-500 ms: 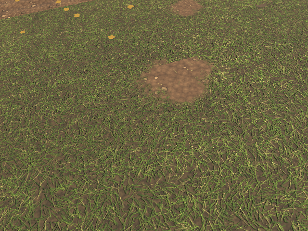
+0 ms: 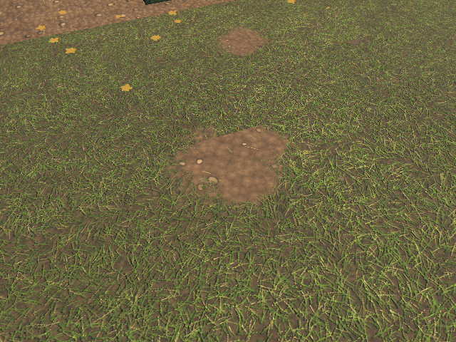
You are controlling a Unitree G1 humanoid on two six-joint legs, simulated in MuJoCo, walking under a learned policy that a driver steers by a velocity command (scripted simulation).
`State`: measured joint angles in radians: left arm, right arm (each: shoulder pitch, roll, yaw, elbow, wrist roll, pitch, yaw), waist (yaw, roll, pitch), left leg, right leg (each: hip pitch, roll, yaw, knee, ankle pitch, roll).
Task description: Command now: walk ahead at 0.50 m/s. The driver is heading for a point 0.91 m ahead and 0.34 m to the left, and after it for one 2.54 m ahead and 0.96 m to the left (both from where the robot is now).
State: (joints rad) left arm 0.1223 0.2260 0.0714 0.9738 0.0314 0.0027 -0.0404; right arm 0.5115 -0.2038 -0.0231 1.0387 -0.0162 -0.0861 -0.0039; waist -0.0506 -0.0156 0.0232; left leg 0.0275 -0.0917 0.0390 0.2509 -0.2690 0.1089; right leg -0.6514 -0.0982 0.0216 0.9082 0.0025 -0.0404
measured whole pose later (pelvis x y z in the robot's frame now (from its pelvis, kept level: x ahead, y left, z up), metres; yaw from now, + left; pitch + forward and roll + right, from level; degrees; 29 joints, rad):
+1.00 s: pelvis +0.58 -0.01 -0.17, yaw +25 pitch +0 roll -1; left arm 0.19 0.25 0.05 0.78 0.03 -0.02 0.00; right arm 0.31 -0.25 -0.06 0.89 0.00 -0.02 0.00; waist 0.00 -0.02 0.05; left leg -0.20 -0.12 0.00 0.41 -0.20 0.13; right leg -0.56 -0.10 0.01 1.09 -0.32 0.02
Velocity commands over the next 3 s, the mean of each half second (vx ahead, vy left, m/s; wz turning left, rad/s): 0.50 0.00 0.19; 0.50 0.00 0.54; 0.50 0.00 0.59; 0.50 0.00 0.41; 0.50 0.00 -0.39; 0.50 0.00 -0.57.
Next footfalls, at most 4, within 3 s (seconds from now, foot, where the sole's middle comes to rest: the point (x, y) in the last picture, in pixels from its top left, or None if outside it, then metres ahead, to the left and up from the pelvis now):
0.34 right None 0.41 -0.17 -0.95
0.80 left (209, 335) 0.60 0.04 -0.95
1.30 right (230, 271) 0.83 -0.04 -0.95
1.82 left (132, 260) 0.99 0.36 -1.12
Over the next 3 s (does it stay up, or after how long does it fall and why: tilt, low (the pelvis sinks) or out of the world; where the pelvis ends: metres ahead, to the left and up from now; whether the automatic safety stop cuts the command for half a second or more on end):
stays up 1.42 0.64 -0.36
